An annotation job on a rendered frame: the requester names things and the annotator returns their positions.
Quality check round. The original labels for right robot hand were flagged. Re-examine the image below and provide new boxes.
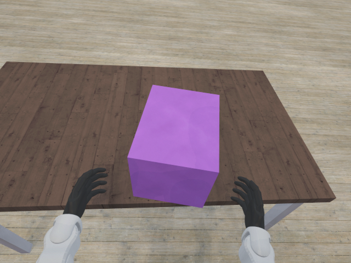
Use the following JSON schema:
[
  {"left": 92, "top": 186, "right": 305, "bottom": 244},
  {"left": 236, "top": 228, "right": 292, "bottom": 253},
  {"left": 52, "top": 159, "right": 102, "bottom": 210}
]
[{"left": 230, "top": 176, "right": 264, "bottom": 229}]

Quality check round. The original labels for right robot forearm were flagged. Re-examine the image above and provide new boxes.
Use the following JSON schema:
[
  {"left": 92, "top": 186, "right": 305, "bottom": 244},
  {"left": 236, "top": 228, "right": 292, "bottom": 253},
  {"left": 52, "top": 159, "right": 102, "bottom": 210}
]
[{"left": 239, "top": 226, "right": 275, "bottom": 263}]

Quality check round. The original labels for carton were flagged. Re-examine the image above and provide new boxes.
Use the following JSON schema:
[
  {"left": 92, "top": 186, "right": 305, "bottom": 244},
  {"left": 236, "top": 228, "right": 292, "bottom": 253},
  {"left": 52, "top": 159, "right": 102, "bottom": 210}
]
[{"left": 127, "top": 85, "right": 219, "bottom": 208}]

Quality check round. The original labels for left robot hand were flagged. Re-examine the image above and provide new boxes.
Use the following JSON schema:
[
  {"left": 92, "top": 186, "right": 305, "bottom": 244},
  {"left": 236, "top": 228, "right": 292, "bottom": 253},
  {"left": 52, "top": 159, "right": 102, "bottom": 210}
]
[{"left": 63, "top": 168, "right": 108, "bottom": 218}]

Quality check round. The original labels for left robot forearm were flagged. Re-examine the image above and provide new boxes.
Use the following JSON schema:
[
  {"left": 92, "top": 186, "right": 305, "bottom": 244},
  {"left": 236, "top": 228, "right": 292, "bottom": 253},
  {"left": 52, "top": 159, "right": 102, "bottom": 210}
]
[{"left": 36, "top": 214, "right": 83, "bottom": 263}]

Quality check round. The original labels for table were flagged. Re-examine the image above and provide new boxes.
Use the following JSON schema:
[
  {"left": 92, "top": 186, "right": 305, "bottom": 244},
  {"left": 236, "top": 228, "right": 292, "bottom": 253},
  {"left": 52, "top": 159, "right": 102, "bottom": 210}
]
[{"left": 0, "top": 61, "right": 336, "bottom": 254}]

